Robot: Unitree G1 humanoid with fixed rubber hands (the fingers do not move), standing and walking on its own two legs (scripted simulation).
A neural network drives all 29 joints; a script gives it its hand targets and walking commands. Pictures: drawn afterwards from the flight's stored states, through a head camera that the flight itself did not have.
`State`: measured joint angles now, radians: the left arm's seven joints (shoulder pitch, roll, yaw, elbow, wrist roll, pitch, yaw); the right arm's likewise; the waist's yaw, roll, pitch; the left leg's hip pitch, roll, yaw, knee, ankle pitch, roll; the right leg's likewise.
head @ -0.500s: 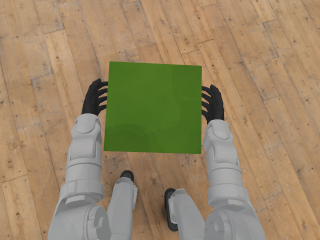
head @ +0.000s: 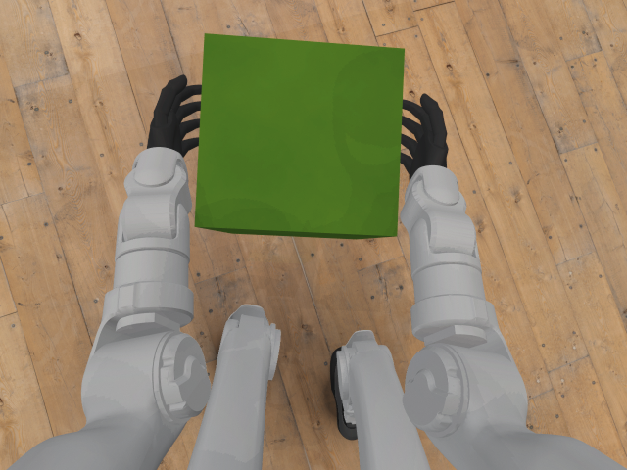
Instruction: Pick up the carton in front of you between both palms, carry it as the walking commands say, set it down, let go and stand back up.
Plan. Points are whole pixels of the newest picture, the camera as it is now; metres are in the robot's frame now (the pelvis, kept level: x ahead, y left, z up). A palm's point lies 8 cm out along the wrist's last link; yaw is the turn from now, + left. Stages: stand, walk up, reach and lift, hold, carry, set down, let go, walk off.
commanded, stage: set down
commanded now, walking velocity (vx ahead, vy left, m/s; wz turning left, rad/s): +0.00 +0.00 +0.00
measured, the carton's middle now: (299, 161) +0.48 +0.08 -0.17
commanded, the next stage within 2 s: none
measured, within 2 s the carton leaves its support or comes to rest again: rests again in 1.34 s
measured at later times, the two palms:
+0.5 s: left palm (185, 158) +0.48 +0.25 -0.25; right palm (377, 167) +0.52 -0.05 -0.24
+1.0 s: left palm (194, 162) +0.50 +0.25 -0.34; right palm (362, 172) +0.54 -0.05 -0.34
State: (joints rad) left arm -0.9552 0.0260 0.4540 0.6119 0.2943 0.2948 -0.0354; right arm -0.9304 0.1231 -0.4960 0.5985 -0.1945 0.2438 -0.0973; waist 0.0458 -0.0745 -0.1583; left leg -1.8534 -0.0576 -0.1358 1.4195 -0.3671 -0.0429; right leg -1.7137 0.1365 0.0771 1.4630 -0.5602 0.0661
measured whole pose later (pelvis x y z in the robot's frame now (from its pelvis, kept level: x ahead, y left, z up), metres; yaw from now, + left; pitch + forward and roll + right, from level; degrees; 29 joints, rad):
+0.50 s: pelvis -0.03 +0.00 -0.11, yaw -3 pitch +47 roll -7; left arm -1.30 0.19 0.44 0.75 0.24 0.33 -0.01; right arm -1.31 -0.01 -0.47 0.77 -0.15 0.27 -0.15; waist 0.09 -0.08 0.07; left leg -2.20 -0.09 -0.15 1.80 -0.42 -0.07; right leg -2.05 0.19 0.06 1.86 -0.64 0.10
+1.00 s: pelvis -0.02 +0.00 -0.17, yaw -5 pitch +41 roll -3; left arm -1.43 0.31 0.42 0.88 0.13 0.28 -0.04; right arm -1.49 -0.13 -0.25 0.93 0.01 0.23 -0.23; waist 0.15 -0.08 0.32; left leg -2.26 -0.01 -0.10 2.05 -0.51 -0.05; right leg -2.14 0.23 0.07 2.12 -0.71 0.10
